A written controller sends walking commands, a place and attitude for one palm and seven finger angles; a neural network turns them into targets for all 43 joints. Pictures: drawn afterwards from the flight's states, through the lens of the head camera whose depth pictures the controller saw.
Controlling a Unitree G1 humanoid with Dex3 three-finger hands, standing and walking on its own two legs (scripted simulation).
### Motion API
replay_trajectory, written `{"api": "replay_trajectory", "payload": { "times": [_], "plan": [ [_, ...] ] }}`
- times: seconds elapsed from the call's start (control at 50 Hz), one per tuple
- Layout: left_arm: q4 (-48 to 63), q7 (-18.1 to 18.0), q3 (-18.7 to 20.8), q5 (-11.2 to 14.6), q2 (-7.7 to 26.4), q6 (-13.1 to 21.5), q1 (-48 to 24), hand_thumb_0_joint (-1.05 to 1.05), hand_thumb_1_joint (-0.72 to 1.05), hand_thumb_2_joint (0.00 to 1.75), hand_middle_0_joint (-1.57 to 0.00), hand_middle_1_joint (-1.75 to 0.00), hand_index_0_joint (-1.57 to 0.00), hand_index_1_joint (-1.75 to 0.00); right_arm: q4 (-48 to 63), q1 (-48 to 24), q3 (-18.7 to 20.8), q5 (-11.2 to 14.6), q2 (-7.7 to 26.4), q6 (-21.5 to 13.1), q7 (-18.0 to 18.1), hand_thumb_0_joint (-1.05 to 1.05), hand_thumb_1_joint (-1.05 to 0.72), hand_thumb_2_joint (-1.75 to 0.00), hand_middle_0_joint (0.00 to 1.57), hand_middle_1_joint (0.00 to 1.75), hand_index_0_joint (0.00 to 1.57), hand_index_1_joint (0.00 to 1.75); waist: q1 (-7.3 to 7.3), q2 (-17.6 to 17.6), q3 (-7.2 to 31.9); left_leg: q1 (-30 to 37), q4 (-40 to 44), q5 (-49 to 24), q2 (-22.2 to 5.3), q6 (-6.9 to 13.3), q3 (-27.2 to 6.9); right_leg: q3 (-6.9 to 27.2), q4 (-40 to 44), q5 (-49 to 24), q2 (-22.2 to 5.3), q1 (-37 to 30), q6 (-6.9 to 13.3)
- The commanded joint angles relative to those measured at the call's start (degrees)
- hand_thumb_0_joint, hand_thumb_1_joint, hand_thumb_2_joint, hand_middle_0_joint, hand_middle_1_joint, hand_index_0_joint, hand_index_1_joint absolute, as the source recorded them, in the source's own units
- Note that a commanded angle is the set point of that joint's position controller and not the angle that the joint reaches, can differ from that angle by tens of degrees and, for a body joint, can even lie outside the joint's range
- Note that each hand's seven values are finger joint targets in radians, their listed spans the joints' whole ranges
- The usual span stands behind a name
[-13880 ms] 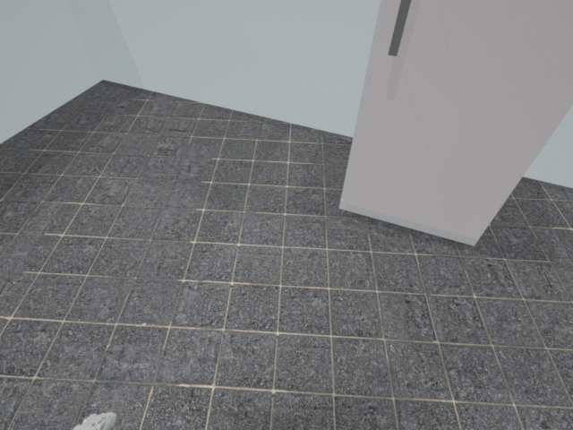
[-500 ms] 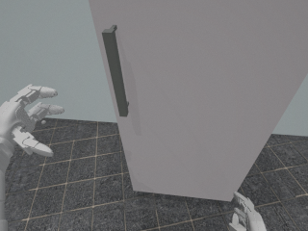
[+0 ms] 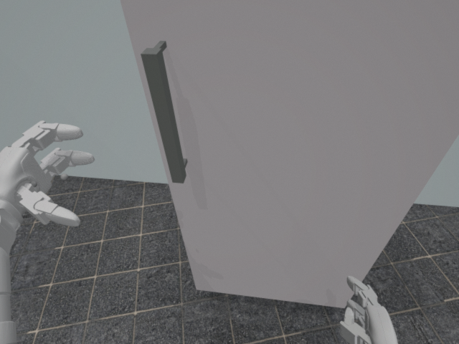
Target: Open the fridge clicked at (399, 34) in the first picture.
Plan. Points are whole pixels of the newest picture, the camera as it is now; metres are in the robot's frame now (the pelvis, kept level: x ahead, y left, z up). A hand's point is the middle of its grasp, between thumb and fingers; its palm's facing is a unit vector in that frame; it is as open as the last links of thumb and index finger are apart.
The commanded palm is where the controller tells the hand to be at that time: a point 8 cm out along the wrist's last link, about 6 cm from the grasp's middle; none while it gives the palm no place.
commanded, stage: move the hooked fingers beside the handle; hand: left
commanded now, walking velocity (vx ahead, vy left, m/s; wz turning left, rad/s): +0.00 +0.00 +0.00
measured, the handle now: (171, 120) +0.46 +0.17 +0.18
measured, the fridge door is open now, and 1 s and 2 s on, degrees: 0 0 0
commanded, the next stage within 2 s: none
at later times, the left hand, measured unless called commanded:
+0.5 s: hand (96, 162) +0.31 +0.24 +0.20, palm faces -0.01 -1.00 -0.05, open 14.0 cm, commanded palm +0.29 +0.30 +0.21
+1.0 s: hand (124, 140) +0.38 +0.23 +0.19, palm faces +0.01 -1.00 -0.03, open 14.0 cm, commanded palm +0.35 +0.28 +0.20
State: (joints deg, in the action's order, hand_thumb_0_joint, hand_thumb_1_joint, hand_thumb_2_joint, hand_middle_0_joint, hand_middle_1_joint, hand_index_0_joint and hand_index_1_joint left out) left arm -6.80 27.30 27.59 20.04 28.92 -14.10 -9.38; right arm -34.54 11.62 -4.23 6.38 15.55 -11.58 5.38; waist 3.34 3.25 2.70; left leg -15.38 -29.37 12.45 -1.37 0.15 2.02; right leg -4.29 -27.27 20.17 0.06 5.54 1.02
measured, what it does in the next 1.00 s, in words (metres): stands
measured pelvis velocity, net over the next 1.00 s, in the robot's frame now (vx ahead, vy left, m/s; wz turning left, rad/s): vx -0.01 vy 0.00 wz -0.02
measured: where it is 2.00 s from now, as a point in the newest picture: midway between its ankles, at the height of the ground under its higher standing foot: outside the picture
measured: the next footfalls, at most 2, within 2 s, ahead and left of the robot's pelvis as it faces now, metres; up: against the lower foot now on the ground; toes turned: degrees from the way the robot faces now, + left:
none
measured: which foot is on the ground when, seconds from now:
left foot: down 0.00-1.00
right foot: down 0.00-1.00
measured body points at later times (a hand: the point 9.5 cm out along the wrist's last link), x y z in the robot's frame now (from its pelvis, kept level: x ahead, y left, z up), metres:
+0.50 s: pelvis -0.02 +0.01 +0.00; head -0.04 -0.01 +0.45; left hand +0.30 +0.30 +0.21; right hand +0.17 -0.22 -0.08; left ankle +0.04 +0.12 -0.74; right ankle -0.06 -0.10 -0.74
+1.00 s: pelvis -0.01 +0.00 +0.00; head -0.02 -0.01 +0.45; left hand +0.37 +0.28 +0.20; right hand +0.12 -0.25 -0.09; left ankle +0.04 +0.12 -0.74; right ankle -0.06 -0.10 -0.74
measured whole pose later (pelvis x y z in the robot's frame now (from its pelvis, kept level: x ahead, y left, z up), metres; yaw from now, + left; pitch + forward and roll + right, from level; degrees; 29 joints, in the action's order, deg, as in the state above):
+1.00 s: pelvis -0.01 +0.00 +0.00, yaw -1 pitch +0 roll +0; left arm -30.7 18.6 19.5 13.6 26.9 -9.0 -31.9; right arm -37.6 15.5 -3.3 5.6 16.1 -7.0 6.5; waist -0.9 2.5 1.2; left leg -17.3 -27.4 10.1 -1.8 0.4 2.6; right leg -3.5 -25.9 17.9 0.5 8.2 1.1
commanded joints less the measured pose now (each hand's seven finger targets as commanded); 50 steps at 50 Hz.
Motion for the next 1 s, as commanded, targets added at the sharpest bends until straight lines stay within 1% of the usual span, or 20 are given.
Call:
{"api": "replay_trajectory", "payload": {
  "times": [0.0,0.02,0.1,0.16,0.2,0.26,0.34,0.48,0.5,0.54,0.58,0.6,0.68,0.7,0.74,0.78,0.8,0.84,0.9,0.98],
  "plan": [
    [15.6,-1.1,1.9,0.9,14.6,3.5,-19.9,0.00,-0.50,0.30,-0.30,-1.20,-0.30,-1.20,10.2,-8.0,2.5,-0.2,5.9,-3.2,0.6,0.00,-0.90,-0.90,0.20,0.30,0.20,0.30,-0.89,2.2,10.1,16.4,1.2,-15.3,1.6,2.4,-3.0,1.6,3.9,-24.8,0.4,8.9,-0.7],
    [16.9,-1.5,2.2,0.9,14.6,3.9,-20.8,0.00,-0.50,0.30,-0.30,-1.20,-0.30,-1.20,10.2,-8.1,2.5,-0.2,5.8,-3.2,0.6,0.00,-0.90,-0.90,0.20,0.30,0.20,0.30,-0.92,3.5,11.2,16.9,1.4,-15.7,1.8,2.4,-3.1,1.5,3.8,-25.0,0.4,8.5,-0.5],
    [16.4,-2.9,2.9,0.8,14.5,4.4,-19.3,0.00,-0.50,0.30,-0.30,-1.20,-0.30,-1.20,9.7,-7.7,2.4,-0.6,5.6,-2.8,0.7,0.00,-0.90,-0.90,0.20,0.30,0.20,0.30,-0.50,0.9,11.8,17.3,2.0,-16.4,1.4,2.3,-3.5,0.8,4.0,-24.5,0.8,7.6,-0.2],
    [14.4,-4.2,3.5,0.5,14.0,3.2,-19.2,0.00,-0.50,0.30,-0.30,-1.20,-0.30,-1.20,9.6,-8.0,2.4,-0.6,5.6,-2.4,0.7,0.00,-0.90,-0.90,0.20,0.30,0.20,0.30,-0.30,1.4,11.1,16.4,2.9,-14.4,1.5,2.1,-3.5,0.7,4.4,-22.3,0.7,8.2,-0.2],
    [9.6,-5.0,4.9,-0.1,16.1,1.9,-18.2,0.00,-0.50,0.30,-0.30,-1.20,-0.30,-1.20,8.8,-7.3,2.5,-0.7,6.2,-1.4,0.7,0.00,-0.90,-0.90,0.20,0.30,0.20,0.30,0.01,-1.8,9.3,14.5,3.2,-13.4,1.3,2.1,-3.4,0.6,5.1,-21.2,0.7,7.9,-0.3],
    [9.1,-5.3,0.7,-1.0,12.6,0.8,-23.1,0.00,-0.50,0.30,-0.30,-1.20,-0.30,-1.20,9.3,-8.1,2.4,-0.3,5.9,-0.8,0.8,0.00,-0.90,-0.90,0.20,0.30,0.20,0.30,-1.07,1.2,8.6,14.7,3.6,-11.7,1.4,2.0,-3.2,0.8,5.3,-19.3,0.6,9.5,-0.3],
    [11.7,-5.7,-4.2,-1.6,9.7,2.6,-30.7,0.00,-0.50,0.30,-0.30,-1.20,-0.30,-1.20,9.3,-8.2,2.1,-0.4,5.6,-0.8,1.2,0.00,-0.90,-0.90,0.20,0.30,0.20,0.30,-2.61,3.1,9.6,16.7,4.0,-9.7,1.2,2.1,-3.9,1.0,5.9,-16.0,0.7,10.6,0.0],
    [2.4,-7.7,-2.6,-2.8,12.5,4.0,-35.6,0.00,-0.50,0.30,-0.30,-1.20,-0.30,-1.20,7.1,-6.9,2.4,-0.7,6.5,-0.3,1.9,0.00,-0.90,-0.90,0.20,0.30,0.20,0.30,-2.66,-0.1,8.4,14.7,5.4,-4.9,0.9,2.1,-4.3,1.3,7.0,-10.8,0.6,11.1,0.0],
    [0.7,-8.2,-1.8,-3.0,13.4,3.8,-34.1,0.00,-0.50,0.30,-0.30,-1.20,-0.30,-1.20,7.0,-6.5,2.6,-0.8,6.6,0.0,1.8,0.00,-0.90,-0.90,0.20,0.30,0.20,0.30,-2.07,-1.6,9.0,14.2,5.3,-5.0,0.8,2.2,-4.0,1.6,7.4,-10.7,0.5,10.3,-0.1],
    [0.2,-8.8,-1.9,-3.6,13.4,3.7,-36.3,0.00,-0.50,0.30,-0.30,-1.20,-0.30,-1.20,7.3,-6.9,2.5,-0.7,6.5,0.1,1.7,0.00,-0.90,-0.90,0.20,0.30,0.20,0.30,-2.02,1.6,9.9,14.3,5.3,-5.4,1.0,2.1,-3.6,1.9,7.2,-11.2,0.2,9.7,0.0],
    [-2.0,-9.0,-1.9,-3.9,13.6,3.8,-36.6,0.00,-0.50,0.30,-0.30,-1.20,-0.30,-1.20,7.3,-6.6,2.4,-0.7,6.5,0.4,1.6,0.00,-0.90,-0.90,0.20,0.30,0.20,0.30,-2.13,1.9,9.1,13.7,5.5,-4.9,1.0,2.0,-3.5,1.9,7.3,-10.8,0.3,9.8,0.1],
    [-1.9,-9.1,-2.6,-3.8,13.2,4.5,-37.5,0.00,-0.50,0.30,-0.30,-1.20,-0.30,-1.20,7.2,-6.0,2.6,-0.7,6.7,0.6,1.5,0.00,-0.90,-0.90,0.20,0.30,0.20,0.30,-2.38,-0.5,9.9,13.7,5.3,-5.9,0.8,2.2,-3.5,1.7,7.4,-11.8,0.4,9.0,0.0],
    [-3.1,-8.7,-4.1,-4.2,12.3,6.2,-41.1,0.00,-0.50,0.30,-0.30,-1.20,-0.30,-1.20,7.3,-5.3,2.8,-0.7,6.9,0.5,1.6,0.00,-0.90,-0.90,0.20,0.30,0.20,0.30,-3.11,1.9,10.3,14.9,5.2,-5.8,0.7,2.2,-3.6,1.9,7.1,-11.8,0.7,10.3,0.1],
    [-4.2,-8.5,-5.5,-3.8,10.9,6.6,-41.2,0.00,-0.50,0.30,-0.30,-1.20,-0.30,-1.20,7.1,-4.9,2.8,-0.7,6.9,0.5,1.6,0.00,-0.90,-0.90,0.20,0.30,0.20,0.30,-3.51,-0.9,9.8,14.2,4.9,-6.0,0.7,2.5,-3.3,2.0,7.4,-12.3,0.7,10.0,-0.1],
    [-8.3,-8.3,-2.7,-4.1,14.2,6.5,-41.4,0.00,-0.50,0.30,-0.30,-1.20,-0.30,-1.20,6.3,-4.0,3.2,-0.7,7.6,0.7,1.8,0.00,-0.90,-0.90,0.20,0.30,0.20,0.30,-3.45,-2.4,9.0,13.0,4.8,-5.4,0.8,2.6,-3.1,2.4,7.4,-12.4,0.7,10.4,-0.3],
    [-9.8,-8.1,-4.7,-4.5,13.0,6.6,-44.6,0.00,-0.50,0.30,-0.30,-1.20,-0.30,-1.20,5.9,-3.6,3.3,-0.6,7.7,0.9,2.0,0.00,-0.90,-0.90,0.20,0.30,0.20,0.30,-4.09,-0.5,8.4,12.9,4.7,-4.7,0.8,2.6,-3.1,2.4,7.3,-11.5,0.6,11.8,-0.3],
    [-9.6,-8.2,-5.7,-4.5,12.4,7.1,-45.7,0.00,-0.50,0.30,-0.30,-1.20,-0.30,-1.20,5.9,-3.2,3.4,-0.6,7.6,0.9,1.9,0.00,-0.90,-0.90,0.20,0.30,0.20,0.30,-4.25,-0.9,9.4,13.2,4.3,-5.2,0.8,2.7,-2.9,2.4,7.3,-11.8,0.5,11.3,-0.3],
    [-9.1,-8.6,-5.5,-5.1,12.7,7.5,-47.2,0.00,-0.50,0.30,-0.30,-1.20,-0.30,-1.20,6.0,-2.9,3.5,-0.7,7.6,0.9,1.8,0.00,-0.90,-0.90,0.20,0.30,0.20,0.30,-4.04,2.2,11.1,14.3,4.2,-6.3,0.9,2.5,-3.2,2.5,6.8,-12.7,0.5,11.2,0.0],
    [-10.4,-9.1,-3.9,-5.1,15.0,9.1,-48.6,0.00,-0.50,0.30,-0.30,-1.20,-0.30,-1.20,5.5,-1.5,3.8,-0.9,7.9,1.2,1.7,0.00,-0.90,-0.90,0.20,0.30,0.20,0.30,-4.16,-0.2,12.9,14.2,3.5,-8.5,0.7,2.8,-3.1,2.4,6.4,-15.0,0.7,9.9,0.0],
    [-10.5,-9.0,-3.9,-5.4,14.1,10.3,-49.2,0.00,-0.50,0.30,-0.30,-1.20,-0.30,-1.20,5.6,-1.0,3.9,-1.1,7.9,1.3,1.3,0.00,-0.90,-0.90,0.20,0.30,0.20,0.30,-3.87,1.1,15.3,15.6,3.0,-11.7,0.9,2.6,-2.9,2.4,5.1,-19.2,0.8,8.9,0.1]
  ]
}}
